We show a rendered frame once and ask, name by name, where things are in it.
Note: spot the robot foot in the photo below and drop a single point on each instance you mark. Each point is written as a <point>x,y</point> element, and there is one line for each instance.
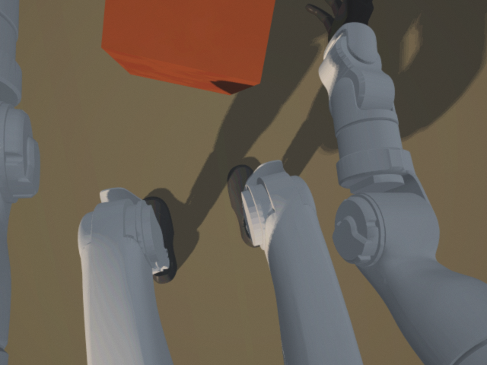
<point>162,214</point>
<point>237,179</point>

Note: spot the left robot foot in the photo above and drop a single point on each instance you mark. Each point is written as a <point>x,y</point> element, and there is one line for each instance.
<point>162,214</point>

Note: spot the right robot foot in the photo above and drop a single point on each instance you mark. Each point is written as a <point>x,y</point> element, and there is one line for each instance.
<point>237,179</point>

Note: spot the robot right hand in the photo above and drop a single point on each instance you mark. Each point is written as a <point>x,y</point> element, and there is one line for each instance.
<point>345,12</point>

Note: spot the robot left forearm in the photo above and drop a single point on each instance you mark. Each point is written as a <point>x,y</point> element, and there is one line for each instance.
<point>10,71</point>

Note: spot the robot right forearm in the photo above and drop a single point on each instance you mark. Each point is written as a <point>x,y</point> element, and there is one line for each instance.
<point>361,103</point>

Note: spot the carton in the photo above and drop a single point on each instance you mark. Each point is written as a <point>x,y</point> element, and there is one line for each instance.
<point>215,45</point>

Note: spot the right robot upper arm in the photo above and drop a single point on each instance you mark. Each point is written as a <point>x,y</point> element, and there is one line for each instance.
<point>392,238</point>

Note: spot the left robot upper arm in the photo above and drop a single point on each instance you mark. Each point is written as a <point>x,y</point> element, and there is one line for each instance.
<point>19,178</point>

